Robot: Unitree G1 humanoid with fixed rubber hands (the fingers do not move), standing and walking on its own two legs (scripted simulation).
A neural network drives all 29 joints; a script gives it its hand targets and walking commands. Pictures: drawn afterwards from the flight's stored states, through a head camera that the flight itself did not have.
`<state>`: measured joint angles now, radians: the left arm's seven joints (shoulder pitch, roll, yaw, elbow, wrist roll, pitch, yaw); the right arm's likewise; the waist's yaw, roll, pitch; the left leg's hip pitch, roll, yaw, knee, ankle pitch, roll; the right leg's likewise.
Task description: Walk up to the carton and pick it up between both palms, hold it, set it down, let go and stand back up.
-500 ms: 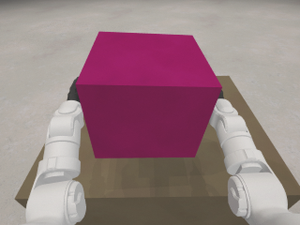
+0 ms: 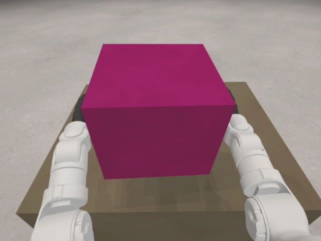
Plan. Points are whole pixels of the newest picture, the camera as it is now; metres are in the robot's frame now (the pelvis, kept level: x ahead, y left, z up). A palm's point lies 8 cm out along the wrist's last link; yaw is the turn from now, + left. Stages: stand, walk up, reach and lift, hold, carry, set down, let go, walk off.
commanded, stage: set down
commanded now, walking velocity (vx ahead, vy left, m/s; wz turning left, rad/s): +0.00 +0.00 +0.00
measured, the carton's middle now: (155, 108) +0.43 +0.03 +0.15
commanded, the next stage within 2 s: none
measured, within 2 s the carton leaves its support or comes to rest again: neither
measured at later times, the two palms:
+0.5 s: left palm (91, 123) +0.40 +0.20 +0.13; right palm (225, 116) +0.43 -0.17 +0.12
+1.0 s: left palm (97, 132) +0.41 +0.20 +0.08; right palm (221, 121) +0.46 -0.17 +0.07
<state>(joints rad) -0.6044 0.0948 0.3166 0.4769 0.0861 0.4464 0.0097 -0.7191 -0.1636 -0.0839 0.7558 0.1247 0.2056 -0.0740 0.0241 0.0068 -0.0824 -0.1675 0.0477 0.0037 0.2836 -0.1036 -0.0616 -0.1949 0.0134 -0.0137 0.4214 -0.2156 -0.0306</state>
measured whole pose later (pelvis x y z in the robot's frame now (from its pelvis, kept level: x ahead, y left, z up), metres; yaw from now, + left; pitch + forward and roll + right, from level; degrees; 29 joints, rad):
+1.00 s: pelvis +0.03 +0.00 +0.00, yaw +0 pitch +9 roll +2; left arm -0.56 0.01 0.33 0.49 0.09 0.22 0.08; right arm -0.73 -0.20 -0.12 0.91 0.08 -0.08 0.02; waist 0.04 0.01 -0.04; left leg -0.31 0.05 0.00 0.29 -0.13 -0.07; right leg -0.33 0.01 -0.01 0.42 -0.24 -0.03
